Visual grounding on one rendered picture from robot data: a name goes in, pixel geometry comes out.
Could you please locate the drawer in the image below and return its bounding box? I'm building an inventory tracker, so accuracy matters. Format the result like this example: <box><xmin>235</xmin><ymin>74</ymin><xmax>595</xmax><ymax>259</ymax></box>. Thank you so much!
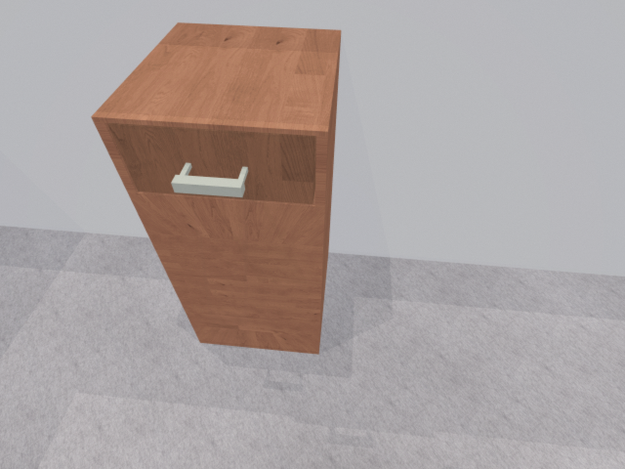
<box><xmin>107</xmin><ymin>123</ymin><xmax>316</xmax><ymax>204</ymax></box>

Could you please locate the cabinet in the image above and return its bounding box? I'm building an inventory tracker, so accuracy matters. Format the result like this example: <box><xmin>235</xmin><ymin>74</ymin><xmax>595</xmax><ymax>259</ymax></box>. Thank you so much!
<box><xmin>91</xmin><ymin>22</ymin><xmax>341</xmax><ymax>355</ymax></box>

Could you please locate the handle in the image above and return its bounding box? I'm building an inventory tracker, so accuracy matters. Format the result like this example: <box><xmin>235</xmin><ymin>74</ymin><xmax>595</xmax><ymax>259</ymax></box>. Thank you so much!
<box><xmin>171</xmin><ymin>163</ymin><xmax>248</xmax><ymax>197</ymax></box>

